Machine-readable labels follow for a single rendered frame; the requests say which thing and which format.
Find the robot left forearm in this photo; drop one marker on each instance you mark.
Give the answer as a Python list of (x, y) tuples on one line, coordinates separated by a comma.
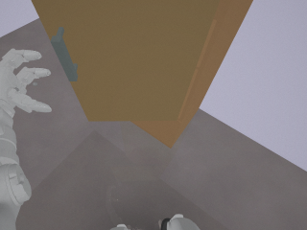
[(7, 135)]

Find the robot left hand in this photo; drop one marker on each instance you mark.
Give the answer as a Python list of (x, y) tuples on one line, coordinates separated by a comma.
[(8, 80)]

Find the robot right shin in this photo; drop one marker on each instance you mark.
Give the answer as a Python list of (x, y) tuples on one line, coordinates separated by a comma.
[(177, 216)]

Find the handle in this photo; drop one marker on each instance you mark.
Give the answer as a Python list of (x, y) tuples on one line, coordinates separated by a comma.
[(65, 60)]

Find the cupboard door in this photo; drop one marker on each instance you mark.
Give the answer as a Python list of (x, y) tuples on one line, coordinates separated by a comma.
[(136, 58)]

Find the left robot upper arm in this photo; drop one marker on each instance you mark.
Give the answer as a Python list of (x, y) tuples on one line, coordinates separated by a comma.
[(15, 189)]

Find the robot right foot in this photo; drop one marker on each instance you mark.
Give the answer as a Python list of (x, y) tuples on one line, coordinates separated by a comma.
[(164, 224)]

